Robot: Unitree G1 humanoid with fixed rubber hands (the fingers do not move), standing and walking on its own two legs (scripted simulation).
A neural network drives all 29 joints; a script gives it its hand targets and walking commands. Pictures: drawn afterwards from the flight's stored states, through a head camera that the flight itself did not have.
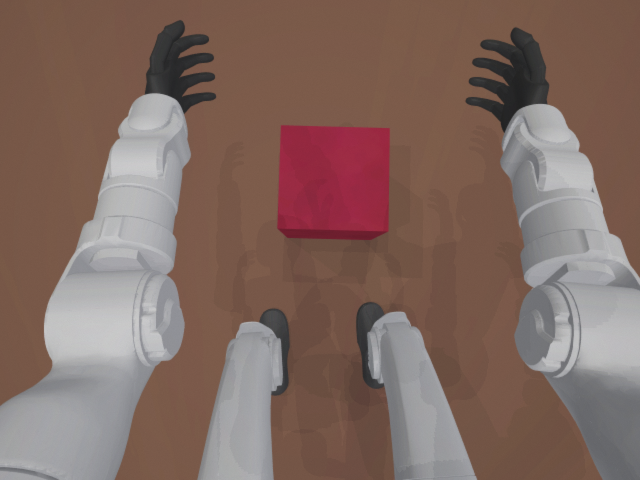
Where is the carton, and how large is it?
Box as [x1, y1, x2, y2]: [277, 125, 389, 239]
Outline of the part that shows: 281,125 277,228 287,237 371,239 387,231 389,128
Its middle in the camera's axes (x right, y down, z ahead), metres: +0.03 -0.10 +0.86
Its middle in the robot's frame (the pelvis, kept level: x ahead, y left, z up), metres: +0.50 -0.04 -0.51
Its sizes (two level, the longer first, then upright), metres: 0.210 0.200 0.250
